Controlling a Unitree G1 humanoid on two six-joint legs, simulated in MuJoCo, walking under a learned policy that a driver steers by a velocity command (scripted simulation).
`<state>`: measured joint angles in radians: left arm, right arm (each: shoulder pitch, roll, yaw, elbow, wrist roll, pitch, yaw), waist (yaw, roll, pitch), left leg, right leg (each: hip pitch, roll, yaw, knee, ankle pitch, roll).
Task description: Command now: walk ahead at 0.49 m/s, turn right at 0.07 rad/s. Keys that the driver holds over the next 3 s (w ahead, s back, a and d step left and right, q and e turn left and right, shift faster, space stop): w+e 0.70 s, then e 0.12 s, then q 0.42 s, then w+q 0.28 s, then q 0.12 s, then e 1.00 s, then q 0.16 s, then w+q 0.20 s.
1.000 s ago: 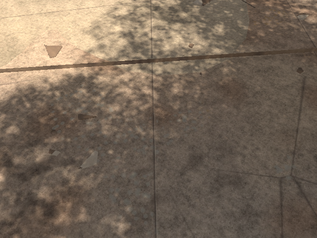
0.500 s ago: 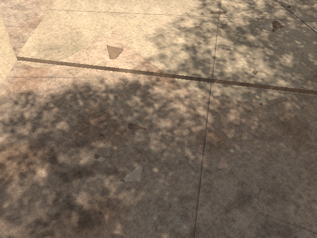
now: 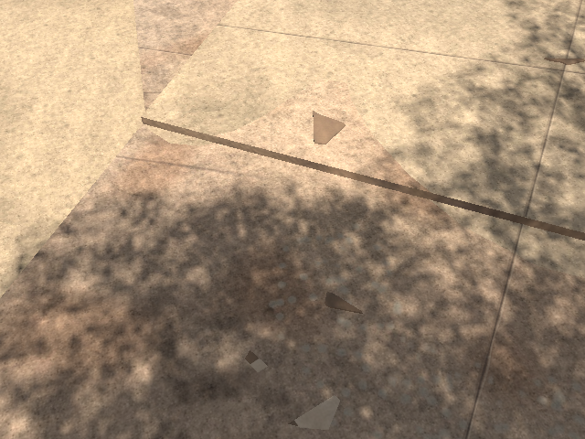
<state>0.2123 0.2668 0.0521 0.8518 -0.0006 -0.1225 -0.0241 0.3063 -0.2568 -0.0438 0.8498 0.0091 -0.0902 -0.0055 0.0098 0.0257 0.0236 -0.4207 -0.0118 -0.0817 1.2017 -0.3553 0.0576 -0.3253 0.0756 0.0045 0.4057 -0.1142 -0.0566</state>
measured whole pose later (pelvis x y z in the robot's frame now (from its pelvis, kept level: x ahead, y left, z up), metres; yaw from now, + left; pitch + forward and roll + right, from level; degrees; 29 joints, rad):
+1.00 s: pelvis +0.45 -0.09 +0.00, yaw -28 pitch +2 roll +0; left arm 0.14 0.25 0.04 0.68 0.02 -0.05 -0.04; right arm 0.21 -0.31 -0.05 0.80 0.01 -0.04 -0.02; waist -0.02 0.04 0.06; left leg -0.56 0.10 -0.04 1.15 -0.40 -0.06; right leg -0.37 0.07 -0.05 0.46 -0.13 -0.10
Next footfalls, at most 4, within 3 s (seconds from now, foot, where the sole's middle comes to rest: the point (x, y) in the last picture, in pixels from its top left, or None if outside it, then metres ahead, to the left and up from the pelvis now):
0.30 left None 0.32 0.14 -0.77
0.82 right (400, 424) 0.51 -0.20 -0.77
1.42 left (301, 385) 0.59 0.02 -0.77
1.80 right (391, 295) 0.84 -0.21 -0.77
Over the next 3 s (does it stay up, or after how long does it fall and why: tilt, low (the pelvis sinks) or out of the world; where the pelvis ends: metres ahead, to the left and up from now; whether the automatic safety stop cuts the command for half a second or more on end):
stays up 0.76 -0.13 0.01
